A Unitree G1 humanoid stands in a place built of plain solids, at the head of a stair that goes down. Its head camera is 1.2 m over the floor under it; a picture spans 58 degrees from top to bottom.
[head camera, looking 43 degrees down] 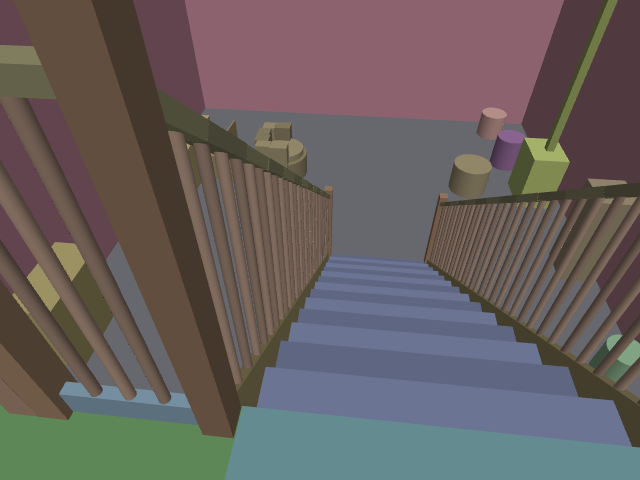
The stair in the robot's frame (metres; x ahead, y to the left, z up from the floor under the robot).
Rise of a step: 0.20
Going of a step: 0.25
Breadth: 1.20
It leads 6 degrees to the right of straight ahead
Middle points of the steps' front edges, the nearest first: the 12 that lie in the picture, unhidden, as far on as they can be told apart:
0.52 -0.37 0.00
0.77 -0.40 -0.20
1.01 -0.43 -0.40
1.25 -0.45 -0.60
1.50 -0.48 -0.79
1.74 -0.50 -0.99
1.99 -0.53 -1.19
2.23 -0.56 -1.39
2.48 -0.58 -1.59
2.72 -0.61 -1.79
2.96 -0.64 -1.99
3.21 -0.66 -2.19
